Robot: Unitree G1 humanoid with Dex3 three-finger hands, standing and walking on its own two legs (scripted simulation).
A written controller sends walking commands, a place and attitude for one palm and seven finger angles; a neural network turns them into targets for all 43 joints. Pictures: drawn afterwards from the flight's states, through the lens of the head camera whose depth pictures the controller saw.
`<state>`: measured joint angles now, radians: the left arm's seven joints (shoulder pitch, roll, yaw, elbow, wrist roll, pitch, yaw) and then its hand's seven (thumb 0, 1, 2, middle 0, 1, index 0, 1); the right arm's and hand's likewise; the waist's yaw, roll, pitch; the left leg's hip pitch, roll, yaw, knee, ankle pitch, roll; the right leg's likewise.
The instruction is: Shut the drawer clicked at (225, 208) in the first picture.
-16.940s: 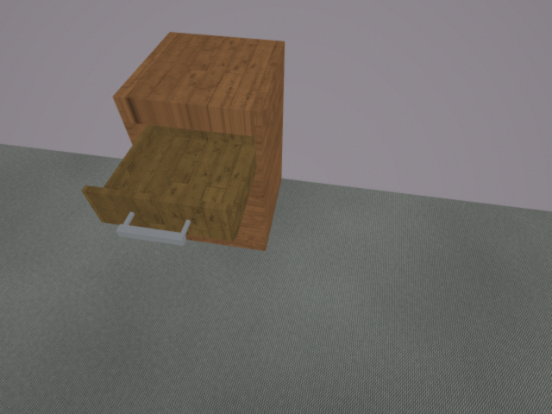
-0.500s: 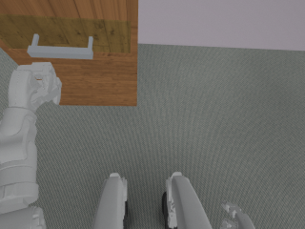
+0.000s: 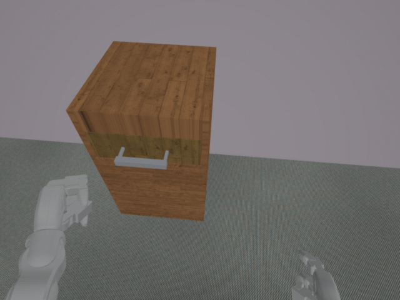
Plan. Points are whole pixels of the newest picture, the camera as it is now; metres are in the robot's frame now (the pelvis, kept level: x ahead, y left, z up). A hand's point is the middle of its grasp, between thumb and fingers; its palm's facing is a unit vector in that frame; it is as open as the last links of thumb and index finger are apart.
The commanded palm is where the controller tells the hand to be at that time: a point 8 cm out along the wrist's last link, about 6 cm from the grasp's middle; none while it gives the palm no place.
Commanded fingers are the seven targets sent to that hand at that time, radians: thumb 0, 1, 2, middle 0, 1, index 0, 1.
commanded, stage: draw the hand back to the body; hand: left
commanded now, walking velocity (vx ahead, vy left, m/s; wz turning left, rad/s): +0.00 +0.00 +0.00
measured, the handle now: (142, 157) +0.58 +0.22 -0.18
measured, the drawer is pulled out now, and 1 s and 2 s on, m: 0.00 0.00 0.00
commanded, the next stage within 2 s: step back with the hand held close in 0.60 s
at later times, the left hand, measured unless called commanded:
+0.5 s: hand (11, 209) +0.19 +0.23 +0.22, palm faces +0.42 -0.81 -0.41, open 3.3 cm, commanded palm +0.15 +0.27 +0.22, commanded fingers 0.00 0.90 0.90 -1.40 -1.60 -1.40 -1.60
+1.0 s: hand (24, 218) +0.20 +0.23 +0.19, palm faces +0.31 -0.82 -0.48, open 3.3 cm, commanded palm +0.13 +0.27 +0.22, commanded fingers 0.00 0.90 0.90 -1.40 -1.60 -1.40 -1.60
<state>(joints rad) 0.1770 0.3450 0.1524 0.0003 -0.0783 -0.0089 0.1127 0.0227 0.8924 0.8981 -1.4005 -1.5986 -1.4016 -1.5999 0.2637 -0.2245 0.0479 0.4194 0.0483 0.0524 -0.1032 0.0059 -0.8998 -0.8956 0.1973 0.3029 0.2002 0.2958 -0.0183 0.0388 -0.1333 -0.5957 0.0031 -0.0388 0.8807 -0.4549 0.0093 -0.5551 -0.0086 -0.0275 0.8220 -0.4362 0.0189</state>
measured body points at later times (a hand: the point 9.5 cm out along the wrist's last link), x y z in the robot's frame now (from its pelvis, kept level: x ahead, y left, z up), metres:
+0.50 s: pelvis +0.02 -0.01 +0.03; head -0.01 -0.04 +0.48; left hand +0.16 +0.27 +0.25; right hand +0.22 -0.22 -0.04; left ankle -0.01 +0.11 -0.70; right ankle -0.02 -0.14 -0.70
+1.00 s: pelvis -0.01 +0.00 +0.04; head +0.01 -0.03 +0.49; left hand +0.17 +0.28 +0.21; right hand +0.15 -0.26 -0.05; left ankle -0.01 +0.11 -0.70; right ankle -0.02 -0.14 -0.70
